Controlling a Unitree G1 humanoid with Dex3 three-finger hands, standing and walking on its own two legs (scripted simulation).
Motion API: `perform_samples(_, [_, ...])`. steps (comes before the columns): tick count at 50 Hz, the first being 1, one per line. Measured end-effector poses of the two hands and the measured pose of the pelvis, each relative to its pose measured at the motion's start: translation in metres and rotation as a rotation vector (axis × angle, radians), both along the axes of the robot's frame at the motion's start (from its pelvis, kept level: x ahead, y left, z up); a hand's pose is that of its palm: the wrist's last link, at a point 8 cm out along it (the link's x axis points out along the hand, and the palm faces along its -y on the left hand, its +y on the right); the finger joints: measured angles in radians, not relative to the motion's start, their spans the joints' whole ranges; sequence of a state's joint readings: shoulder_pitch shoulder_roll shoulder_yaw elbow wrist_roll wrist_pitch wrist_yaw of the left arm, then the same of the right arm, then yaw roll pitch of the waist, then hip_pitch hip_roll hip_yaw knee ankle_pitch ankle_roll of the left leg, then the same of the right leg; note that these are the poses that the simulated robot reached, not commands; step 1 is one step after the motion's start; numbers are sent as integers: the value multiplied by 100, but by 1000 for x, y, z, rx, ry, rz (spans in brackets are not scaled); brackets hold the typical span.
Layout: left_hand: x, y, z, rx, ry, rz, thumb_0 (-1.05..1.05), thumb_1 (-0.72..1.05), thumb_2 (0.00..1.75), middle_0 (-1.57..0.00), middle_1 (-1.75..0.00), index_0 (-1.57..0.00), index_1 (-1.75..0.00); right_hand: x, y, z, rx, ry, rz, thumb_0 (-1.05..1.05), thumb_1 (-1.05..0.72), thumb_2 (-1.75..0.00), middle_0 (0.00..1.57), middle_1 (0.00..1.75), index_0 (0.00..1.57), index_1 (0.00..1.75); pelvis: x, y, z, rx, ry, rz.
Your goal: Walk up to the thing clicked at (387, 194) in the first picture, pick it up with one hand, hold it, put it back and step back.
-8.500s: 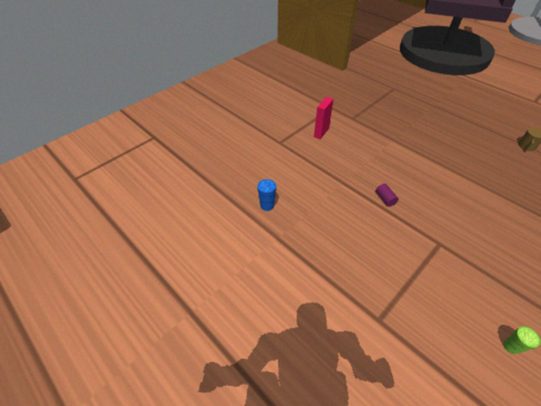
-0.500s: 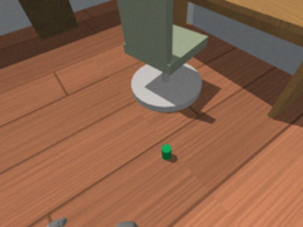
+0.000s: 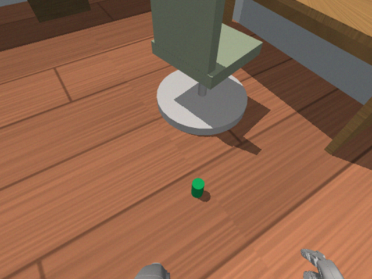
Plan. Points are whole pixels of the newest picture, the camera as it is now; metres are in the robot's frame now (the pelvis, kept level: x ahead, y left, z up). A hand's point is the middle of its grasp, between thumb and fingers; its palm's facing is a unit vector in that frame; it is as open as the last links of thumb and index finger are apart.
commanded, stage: walk up
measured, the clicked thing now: out of the picture -1.03 -0.98 -0.73
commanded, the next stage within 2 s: stand in 0.46 s
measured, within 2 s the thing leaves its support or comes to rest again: neither
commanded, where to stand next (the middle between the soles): +0.07 +0.01 m, yaw +1 degrees
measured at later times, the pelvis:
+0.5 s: pelvis +0.01 +0.00 +0.02, yaw +1 degrees
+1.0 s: pelvis +0.03 +0.00 +0.02, yaw +0 degrees
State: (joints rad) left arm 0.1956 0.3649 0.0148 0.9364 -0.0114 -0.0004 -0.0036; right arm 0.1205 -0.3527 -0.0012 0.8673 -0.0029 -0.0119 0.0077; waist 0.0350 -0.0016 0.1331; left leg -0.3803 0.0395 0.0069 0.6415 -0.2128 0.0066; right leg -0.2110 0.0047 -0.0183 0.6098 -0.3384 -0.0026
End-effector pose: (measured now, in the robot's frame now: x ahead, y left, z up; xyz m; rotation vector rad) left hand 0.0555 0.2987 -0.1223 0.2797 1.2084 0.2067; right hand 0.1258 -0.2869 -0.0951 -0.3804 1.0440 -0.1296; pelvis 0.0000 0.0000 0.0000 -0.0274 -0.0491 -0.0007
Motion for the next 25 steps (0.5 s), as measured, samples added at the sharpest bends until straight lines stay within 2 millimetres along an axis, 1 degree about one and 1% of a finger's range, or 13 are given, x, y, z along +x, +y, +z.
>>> perform_samples(4, [-11, 3, 11, 36, 8, 4, 1, 90, 90, -21, -30, -20, -30, 15, 4, 0, 43, -35, 5, 1, -90, -90, 20, 30, 21, 30, 1, -3, 3, 11, -5, 8])
perform_samples(6, [-14, 6, 16, 53, 11, 10, 1, 90, 90, -21, -30, -20, -30, 17, 3, -1, 56, -37, 3, 1, -90, -90, 20, 30, 21, 30, 2, -3, 4, 15, -6, 11])
perform_samples(9, [-15, 10, 24, 73, 14, 13, 1, 90, 90, -21, -30, -20, -30, 15, 0, -4, 66, -22, -5, 1, -90, -90, 20, 30, 21, 30, 3, -3, 7, 17, -6, 12])
perform_samples(15, [-8, 15, 31, 85, 10, 9, 1, 90, 90, -21, -30, -20, -30, -5, -6, -7, 62, 53, -34, 1, -90, -90, 20, 30, 21, 30, 5, -2, 12, 20, -9, 13])
perform_samples(21, [10, 14, 29, 64, -4, -11, 1, 90, 90, -21, -30, -20, -30, -32, -9, -7, 40, 132, -76, 1, -90, -90, 20, 30, 21, 30, 5, 2, 15, 19, -7, 13])
perform_samples(25, [21, 12, 25, 42, -7, -24, 1, 90, 90, -21, -30, -20, -30, -46, -9, -4, 28, 168, -99, 1, -90, -90, 20, 30, 21, 30, 7, 4, 17, 20, -1, 12])
